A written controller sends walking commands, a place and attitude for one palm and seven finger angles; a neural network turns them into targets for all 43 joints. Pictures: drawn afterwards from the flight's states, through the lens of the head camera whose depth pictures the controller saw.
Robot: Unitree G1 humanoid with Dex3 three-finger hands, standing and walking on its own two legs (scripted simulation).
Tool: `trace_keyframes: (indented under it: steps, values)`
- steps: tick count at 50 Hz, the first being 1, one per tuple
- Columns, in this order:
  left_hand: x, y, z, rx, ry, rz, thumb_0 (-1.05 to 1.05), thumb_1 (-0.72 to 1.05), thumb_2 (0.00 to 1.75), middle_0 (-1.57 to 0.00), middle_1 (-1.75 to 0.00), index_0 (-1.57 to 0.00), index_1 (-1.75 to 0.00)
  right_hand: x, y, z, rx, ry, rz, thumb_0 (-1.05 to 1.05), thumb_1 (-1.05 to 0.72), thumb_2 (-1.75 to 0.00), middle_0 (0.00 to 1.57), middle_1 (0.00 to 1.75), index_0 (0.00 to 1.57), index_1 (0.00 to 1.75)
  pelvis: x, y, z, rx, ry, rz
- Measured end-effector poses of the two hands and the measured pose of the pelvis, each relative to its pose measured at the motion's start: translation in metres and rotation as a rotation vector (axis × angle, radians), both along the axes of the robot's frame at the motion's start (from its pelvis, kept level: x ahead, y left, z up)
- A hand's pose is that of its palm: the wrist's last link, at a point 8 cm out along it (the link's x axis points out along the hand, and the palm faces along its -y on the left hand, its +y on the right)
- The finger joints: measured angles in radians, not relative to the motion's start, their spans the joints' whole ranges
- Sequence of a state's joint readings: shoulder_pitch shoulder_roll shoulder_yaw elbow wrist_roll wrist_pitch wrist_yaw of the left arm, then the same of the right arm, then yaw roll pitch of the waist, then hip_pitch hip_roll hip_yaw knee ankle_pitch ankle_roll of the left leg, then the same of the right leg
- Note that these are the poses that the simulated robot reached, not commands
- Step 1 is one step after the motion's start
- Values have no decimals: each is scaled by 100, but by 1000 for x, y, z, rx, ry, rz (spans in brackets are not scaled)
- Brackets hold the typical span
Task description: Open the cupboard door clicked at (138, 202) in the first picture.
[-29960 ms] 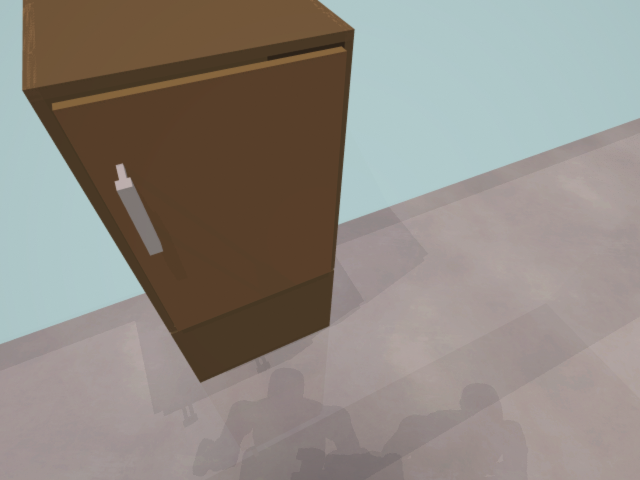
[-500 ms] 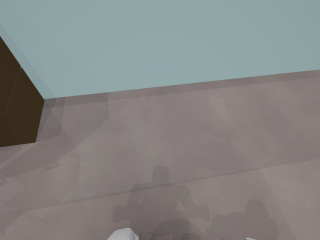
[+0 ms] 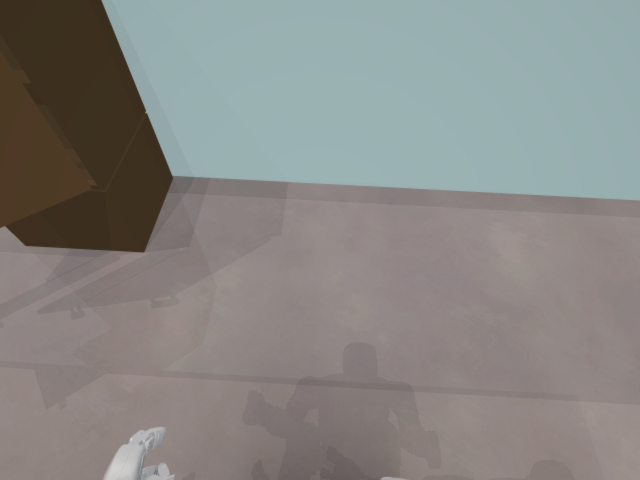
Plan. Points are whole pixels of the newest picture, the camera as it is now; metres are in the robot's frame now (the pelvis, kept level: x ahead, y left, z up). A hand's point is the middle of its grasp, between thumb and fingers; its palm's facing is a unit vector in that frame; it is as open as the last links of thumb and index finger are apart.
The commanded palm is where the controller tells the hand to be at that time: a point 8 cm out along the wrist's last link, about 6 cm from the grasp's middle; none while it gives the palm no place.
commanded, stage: turn to face it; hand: left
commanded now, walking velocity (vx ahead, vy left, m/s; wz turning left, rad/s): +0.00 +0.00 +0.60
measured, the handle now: out of the picture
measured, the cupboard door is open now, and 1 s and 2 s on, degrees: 40 40 40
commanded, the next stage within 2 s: take the last steps up to it in 1.04 s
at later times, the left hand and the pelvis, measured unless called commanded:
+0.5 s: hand out of the picture -0.04 +0.22 -0.20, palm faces +0.37 -0.90 -0.22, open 7.4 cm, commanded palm none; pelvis +0.01 +0.01 -0.02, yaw +20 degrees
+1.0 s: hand out of the picture +0.04 +0.22 -0.16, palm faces +0.49 -0.84 -0.25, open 7.4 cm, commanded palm none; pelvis +0.03 -0.01 +0.00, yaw +30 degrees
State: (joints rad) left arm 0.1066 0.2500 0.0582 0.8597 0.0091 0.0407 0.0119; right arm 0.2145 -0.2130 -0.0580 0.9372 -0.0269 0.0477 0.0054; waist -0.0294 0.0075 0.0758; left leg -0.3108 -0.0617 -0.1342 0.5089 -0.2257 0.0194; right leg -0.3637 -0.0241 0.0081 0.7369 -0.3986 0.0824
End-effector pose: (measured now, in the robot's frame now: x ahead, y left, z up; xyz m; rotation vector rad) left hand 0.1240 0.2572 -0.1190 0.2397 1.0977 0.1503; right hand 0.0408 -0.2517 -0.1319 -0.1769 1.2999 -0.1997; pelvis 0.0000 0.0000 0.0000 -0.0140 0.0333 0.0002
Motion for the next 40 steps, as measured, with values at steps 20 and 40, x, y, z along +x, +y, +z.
trace_keyframes:
  steps: [20, 40]
  values:
    - [-139, -26, -19, -65, 138, 340, 0, 90, 89, -21, -30, -20, -30, 123, 7, 6, -13, -41, 328, 1, -91, -90, 19, 30, 20, 30, 8, -13, -2, 43, -23, 289]
    - [-149, 37, -11, -53, 56, 523, 0, 91, 89, -20, -30, -19, -30, 146, 89, 18, -6, -79, 539, 0, -90, -90, 20, 30, 21, 30, 14, 22, 6, -9, -19, 468]
